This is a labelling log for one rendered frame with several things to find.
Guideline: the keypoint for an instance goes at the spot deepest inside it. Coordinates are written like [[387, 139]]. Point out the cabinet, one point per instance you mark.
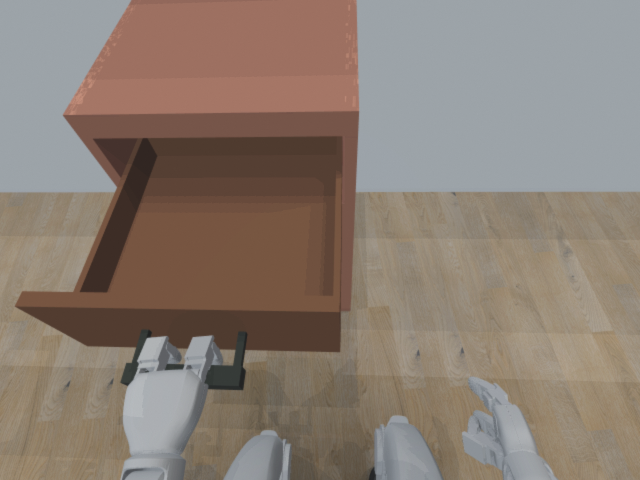
[[227, 68]]

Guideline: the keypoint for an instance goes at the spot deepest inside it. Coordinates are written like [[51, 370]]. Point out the robot thigh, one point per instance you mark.
[[264, 457], [401, 453]]

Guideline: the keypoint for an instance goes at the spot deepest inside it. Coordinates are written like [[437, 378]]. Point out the robot left forearm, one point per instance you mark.
[[154, 466]]

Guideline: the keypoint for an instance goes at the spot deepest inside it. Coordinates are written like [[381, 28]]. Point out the drawer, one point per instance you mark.
[[211, 236]]

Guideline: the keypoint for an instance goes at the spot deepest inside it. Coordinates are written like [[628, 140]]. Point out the right robot hand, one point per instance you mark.
[[506, 432]]

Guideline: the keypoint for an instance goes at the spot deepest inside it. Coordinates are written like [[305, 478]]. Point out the robot right forearm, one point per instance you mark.
[[523, 465]]

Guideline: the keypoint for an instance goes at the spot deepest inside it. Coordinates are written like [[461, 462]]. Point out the handle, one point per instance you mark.
[[221, 377]]

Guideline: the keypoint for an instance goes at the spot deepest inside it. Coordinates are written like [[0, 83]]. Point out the left robot hand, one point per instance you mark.
[[162, 407]]

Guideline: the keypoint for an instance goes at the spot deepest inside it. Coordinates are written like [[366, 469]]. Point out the robot left thigh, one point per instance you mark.
[[264, 457]]

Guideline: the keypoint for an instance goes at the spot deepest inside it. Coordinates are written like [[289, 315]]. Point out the robot right thigh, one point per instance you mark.
[[401, 453]]

